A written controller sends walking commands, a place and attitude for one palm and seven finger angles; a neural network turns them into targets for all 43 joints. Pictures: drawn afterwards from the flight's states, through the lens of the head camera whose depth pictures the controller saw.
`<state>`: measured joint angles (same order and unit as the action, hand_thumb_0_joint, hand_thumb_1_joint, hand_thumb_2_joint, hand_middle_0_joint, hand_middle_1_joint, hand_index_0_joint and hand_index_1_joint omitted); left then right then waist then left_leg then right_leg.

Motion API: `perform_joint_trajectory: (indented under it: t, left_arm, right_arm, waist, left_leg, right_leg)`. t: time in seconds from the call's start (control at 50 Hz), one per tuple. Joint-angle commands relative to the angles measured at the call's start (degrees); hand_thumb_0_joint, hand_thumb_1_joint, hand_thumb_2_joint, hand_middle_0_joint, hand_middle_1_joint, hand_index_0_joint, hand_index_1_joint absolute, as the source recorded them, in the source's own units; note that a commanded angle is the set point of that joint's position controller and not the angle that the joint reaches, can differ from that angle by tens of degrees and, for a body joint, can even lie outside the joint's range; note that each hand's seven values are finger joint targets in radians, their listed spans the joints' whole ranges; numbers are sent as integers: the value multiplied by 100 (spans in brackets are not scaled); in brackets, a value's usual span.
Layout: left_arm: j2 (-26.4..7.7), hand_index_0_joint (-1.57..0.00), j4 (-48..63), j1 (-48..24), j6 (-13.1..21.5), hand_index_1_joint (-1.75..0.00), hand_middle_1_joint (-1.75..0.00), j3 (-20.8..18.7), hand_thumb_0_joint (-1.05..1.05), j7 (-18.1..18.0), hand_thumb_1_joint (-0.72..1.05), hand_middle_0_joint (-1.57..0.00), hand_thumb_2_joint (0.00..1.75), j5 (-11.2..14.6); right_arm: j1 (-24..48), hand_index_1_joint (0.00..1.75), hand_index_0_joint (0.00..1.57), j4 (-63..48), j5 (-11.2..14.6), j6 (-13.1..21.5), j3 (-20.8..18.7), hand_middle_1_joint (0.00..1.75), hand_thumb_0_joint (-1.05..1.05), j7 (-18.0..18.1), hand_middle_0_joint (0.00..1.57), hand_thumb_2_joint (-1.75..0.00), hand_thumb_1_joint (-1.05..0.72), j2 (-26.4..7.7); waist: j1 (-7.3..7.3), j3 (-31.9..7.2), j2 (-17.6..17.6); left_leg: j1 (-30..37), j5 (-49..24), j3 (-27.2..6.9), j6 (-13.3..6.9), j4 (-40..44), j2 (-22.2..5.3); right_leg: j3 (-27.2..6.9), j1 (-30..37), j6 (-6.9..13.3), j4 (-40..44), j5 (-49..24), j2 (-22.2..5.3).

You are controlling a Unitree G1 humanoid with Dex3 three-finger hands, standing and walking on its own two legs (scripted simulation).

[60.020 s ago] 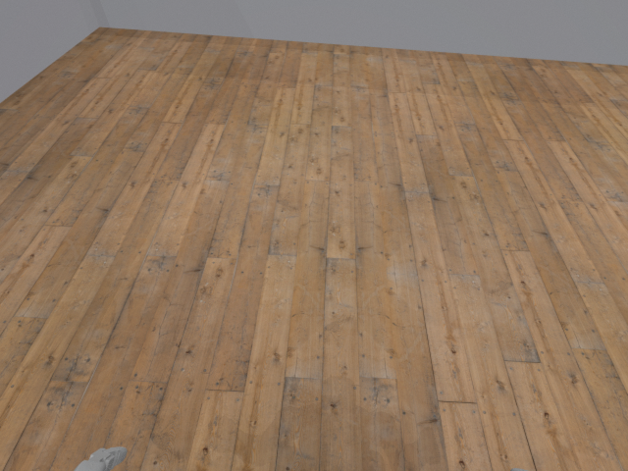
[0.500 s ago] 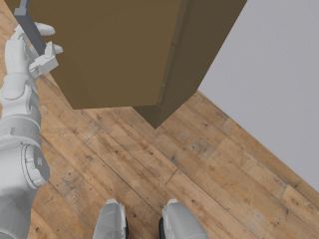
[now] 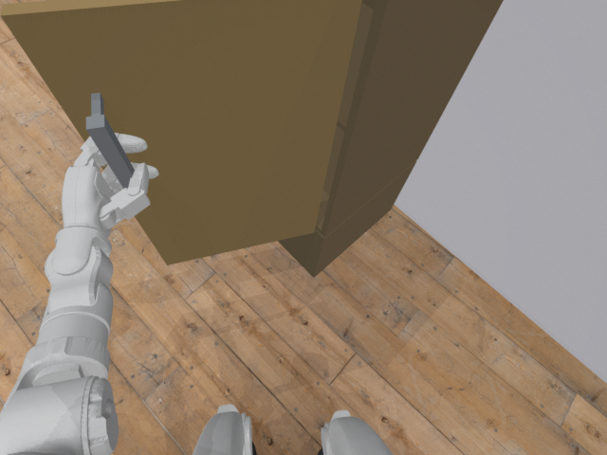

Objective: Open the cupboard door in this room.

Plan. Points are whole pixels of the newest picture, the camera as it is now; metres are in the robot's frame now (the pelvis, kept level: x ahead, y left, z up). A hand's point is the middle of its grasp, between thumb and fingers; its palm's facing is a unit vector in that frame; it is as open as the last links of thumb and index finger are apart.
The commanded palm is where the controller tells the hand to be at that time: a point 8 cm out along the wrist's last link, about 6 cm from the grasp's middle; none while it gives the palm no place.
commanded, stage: pull the door open along its arc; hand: left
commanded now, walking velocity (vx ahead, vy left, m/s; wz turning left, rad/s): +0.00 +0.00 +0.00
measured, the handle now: (119, 152) +0.50 +0.22 +0.06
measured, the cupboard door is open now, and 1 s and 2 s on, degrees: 63 99 100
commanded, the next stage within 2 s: open thumb and fingers to let go in 0.64 s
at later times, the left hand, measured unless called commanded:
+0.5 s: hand (211, 275) +0.33 +0.10 +0.04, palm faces +0.45 -0.89 +0.00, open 5.9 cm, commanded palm +0.26 +0.14 +0.04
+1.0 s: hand (244, 295) +0.31 +0.06 +0.04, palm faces +0.44 -0.90 -0.01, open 7.2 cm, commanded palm +0.26 +0.10 +0.04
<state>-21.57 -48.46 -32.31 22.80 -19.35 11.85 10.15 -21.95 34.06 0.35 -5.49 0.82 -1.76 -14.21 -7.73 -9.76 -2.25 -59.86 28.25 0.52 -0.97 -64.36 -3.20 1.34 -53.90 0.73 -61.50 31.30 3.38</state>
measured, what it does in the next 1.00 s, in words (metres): stands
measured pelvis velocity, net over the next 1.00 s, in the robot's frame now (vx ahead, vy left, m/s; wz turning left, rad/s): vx -0.02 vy -0.04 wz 0.09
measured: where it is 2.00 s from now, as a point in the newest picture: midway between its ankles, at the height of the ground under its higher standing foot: outside the picture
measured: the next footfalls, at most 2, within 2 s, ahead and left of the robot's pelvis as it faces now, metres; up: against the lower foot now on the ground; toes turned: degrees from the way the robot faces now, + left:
none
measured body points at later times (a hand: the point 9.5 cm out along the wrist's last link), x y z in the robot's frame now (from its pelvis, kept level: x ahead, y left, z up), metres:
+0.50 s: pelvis +0.00 -0.03 +0.00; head +0.05 -0.03 +0.45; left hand +0.30 +0.14 +0.05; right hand +0.17 -0.23 -0.11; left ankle +0.01 +0.11 -0.65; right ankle -0.03 -0.12 -0.65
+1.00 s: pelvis -0.02 -0.04 +0.00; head +0.04 -0.06 +0.45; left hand +0.28 +0.10 +0.04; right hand +0.15 -0.26 -0.12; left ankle +0.01 +0.11 -0.65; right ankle -0.03 -0.12 -0.65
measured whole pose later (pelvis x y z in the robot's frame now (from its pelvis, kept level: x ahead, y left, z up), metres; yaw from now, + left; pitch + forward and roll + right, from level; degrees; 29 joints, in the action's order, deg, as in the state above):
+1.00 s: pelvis -0.02 -0.04 +0.00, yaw +5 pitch +16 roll +1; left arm 5.8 -22.2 -3.9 22.0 7.1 -32.3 -4.1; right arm -10.9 36.2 -4.8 -0.7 -1.0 -0.6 -10.4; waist -1.2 -10.1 -1.7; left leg -52.1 25.4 -2.3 2.6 -61.3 -0.7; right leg 4.5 -47.0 4.0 -63.6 32.8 1.1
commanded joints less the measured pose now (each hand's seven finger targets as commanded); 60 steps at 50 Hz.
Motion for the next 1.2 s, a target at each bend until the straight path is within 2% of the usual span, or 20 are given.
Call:
perform_joint_trajectory:
  t: [0.0, 0.02, 0.06, 0.1, 0.16, 0.2, 0.22, 0.26, 0.32, 0.36, 0.4, 0.46, 0.54, 0.64, 0.72, 0.82, 0.9, 0.94, 1.12, 1.18]
  left_arm:
    - [-373, -40, 2227, 248, 371, -135, -135, -673, 0, -866, 90, -40, 90, 587]
    - [174, -40, 2294, 685, 306, -135, -135, -146, 0, -1300, 90, -40, 90, 449]
    - [394, -40, 2614, 1314, 297, -135, -135, 124, 0, -1698, 90, -40, 90, 240]
    - [351, -40, 3115, 1481, 382, -135, -135, 97, 0, -2188, 90, -40, 90, -72]
    - [738, -40, 3578, 1718, 458, -135, -135, 450, 0, -2968, 90, -40, 90, -586]
    - [1143, -40, 3513, 1758, 413, -135, -135, 636, 0, -3449, 90, -40, 90, -745]
    - [1315, -40, 3629, 1777, 409, -135, -135, 790, 0, -3644, 90, -40, 90, -863]
    - [1485, -40, 3582, 1818, 362, -135, -135, 964, 0, -3941, 90, -40, 90, -1007]
    - [1912, -40, 3778, 1793, 331, -135, -135, 1432, 0, -4276, 90, -40, 90, -1256]
    - [2002, -40, 3736, 1876, 281, -135, -135, 1644, 0, -4345, 90, -40, 90, -1405]
    - [2256, -40, 3877, 1930, 265, -135, -135, 1976, 0, -4348, 90, -40, 90, -1500]
    - [2425, -40, 3838, 2120, 215, -135, -135, 2206, 0, -4304, 90, -40, 90, -1476]
    - [2736, -40, 4015, 2361, 226, -135, -135, 2531, 0, -4260, 90, -40, 90, -1369]
    - [3214, -40, 4213, 2835, 181, -135, -135, 3052, 0, -4332, 90, -40, 90, -1552]
    - [2717, -40, 4120, 1567, 249, -135, -135, 2732, 0, -4551, 90, -40, 90, -1830]
    - [2829, -38, 3928, 1727, 314, -131, -131, 2671, 0, -4554, 55, -38, 75, -1693]
    - [2781, -35, 4008, 1607, 310, -128, -128, 2605, 0, -4466, 27, -35, 63, -1485]
    - [2791, -35, 3815, 1598, 283, -127, -127, 2584, 0, -4446, 13, -35, 57, -1431]
    - [2838, -30, 3673, 1461, 364, -120, -120, 2599, 0, -4522, -50, -30, 30, -1556]
    - [2865, -29, 3727, 1363, 368, -115, -115, 2638, 0, -4566, -50, -29, 30, -1600]
  right_arm:
    - [-215, 30, 20, -674, -14, 291, -412, 30, 0, -14, 20, -90, -90, -725]
    - [-128, 30, 20, -683, -44, 332, -393, 30, 0, -60, 20, -90, -90, -697]
    - [-69, 30, 20, -715, -67, 356, -400, 30, 0, -134, 20, -90, -90, -704]
    - [49, 30, 20, -769, -162, 335, -424, 30, 0, -161, 20, -90, -90, -661]
    - [222, 30, 20, -830, -290, 315, -424, 30, 0, -197, 20, -90, -90, -559]
    - [411, 30, 20, -820, -335, 286, -412, 30, 0, -198, 20, -90, -90, -476]
    - [501, 30, 20, -833, -361, 281, -416, 30, 0, -191, 20, -90, -90, -442]
    - [628, 30, 20, -836, -401, 282, -405, 30, 0, -161, 20, -90, -90, -418]
    - [833, 30, 20, -814, -444, 305, -400, 30, 0, -122, 20, -90, -90, -322]
    - [857, 30, 20, -793, -475, 316, -406, 30, 0, -96, 20, -90, -90, -310]
    - [952, 30, 20, -795, -481, 335, -409, 30, 0, -78, 20, -90, -90, -263]
    - [1008, 30, 20, -795, -477, 388, -376, 30, 0, -38, 20, -90, -90, -238]
    - [1183, 30, 20, -798, -459, 503, -346, 30, 0, -18, 20, -90, -90, -176]
    - [1251, 30, 20, -828, -491, 698, -337, 30, 0, -31, 20, -90, -90, -116]
    - [1211, 30, 20, -605, -541, 722, -355, 30, 0, 67, 20, -90, -90, -151]
    - [1350, 30, 20, -576, -531, 772, -363, 30, 0, 123, 20, -90, -90, -89]
    - [1352, 30, 20, -552, -491, 751, -375, 30, 0, 137, 20, -90, -90, -107]
    - [1336, 30, 20, -529, -490, 742, -360, 30, 0, 139, 20, -90, -90, -113]
    - [1368, 30, 20, -556, -518, 724, -354, 30, 0, 114, 20, -90, -90, -114]
    - [1416, 30, 20, -574, -523, 718, -362, 30, 0, 113, 20, -90, -90, -117]
  waist:
    - [964, -2625, -419]
    - [777, -2317, -380]
    - [720, -1982, 56]
    - [803, -2105, 66]
    - [827, -2052, 102]
    - [813, -1871, 241]
    - [822, -1913, 175]
    - [777, -1771, 470]
    - [763, -1901, 355]
    - [689, -1837, 558]
    - [675, -1856, 453]
    - [627, -1595, 623]
    - [643, -1517, 541]
    - [607, -1548, 671]
    - [397, -1317, 738]
    - [546, -1573, 776]
    - [565, -1752, 788]
    - [530, -1630, 854]
    - [576, -1563, 769]
    - [584, -1616, 686]
  left_leg:
    - [2517, -3352, -55, 41, 709, 206]
    - [2500, -3350, -58, 81, 756, 194]
    - [2361, -3329, -99, 79, 761, 178]
    - [2288, -3209, -29, 64, 769, 224]
    - [2282, -3145, -57, 76, 697, 227]
    - [2150, -2803, -65, 108, 723, 244]
    - [2163, -2718, -64, 112, 701, 253]
    - [2042, -2420, -98, 90, 687, 272]
    - [2112, -2269, -70, 89, 670, 309]
    - [2066, -2150, -64, 66, 651, 314]
    - [2133, -2068, -45, 65, 672, 332]
    - [1993, -1788, -73, 64, 732, 344]
    - [1964, -1544, -75, 80, 773, 378]
    - [1939, -1500, -105, 77, 746, 391]
    - [1666, -1215, -171, 53, 571, 387]
    - [1530, -1088, -160, 69, 552, 429]
    - [1567, -1155, -157, 76, 581, 429]
    - [1554, -1118, -157, 76, 585, 425]
    - [1711, -1202, -161, 59, 620, 410]
    - [1787, -1219, -143, 49, 613, 403]
  right_leg:
    - [178, 1472, -1, 631, -3458, 42]
    - [224, 1376, -19, 645, -3391, 48]
    - [258, 1390, -8, 624, -3368, 55]
    - [177, 1605, -23, 562, -3563, 3]
    - [138, 1611, 18, 458, -3484, -41]
    - [151, 1599, 27, 492, -3245, -87]
    - [140, 1589, 37, 482, -3166, -95]
    - [126, 1577, 37, 568, -2982, -98]
    - [64, 1638, 33, 611, -2973, -149]
    - [12, 1675, 16, 708, -3010, -165]
    - [-8, 1707, 14, 752, -3033, -203]
    - [-108, 1803, -31, 938, -3021, -265]
    - [-205, 1890, -82, 1067, -3013, -378]
    - [-233, 1888, -104, 1074, -3100, -441]
    - [-391, 1512, -123, 1105, -2590, -524]
    - [-604, 1765, -150, 1208, -2443, -603]
    - [-658, 1976, -179, 1230, -2650, -625]
    - [-612, 1913, -191, 1255, -2623, -624]
    - [-328, 1608, -95, 1083, -2380, -499]
    - [-267, 1499, -52, 1048, -2196, -451]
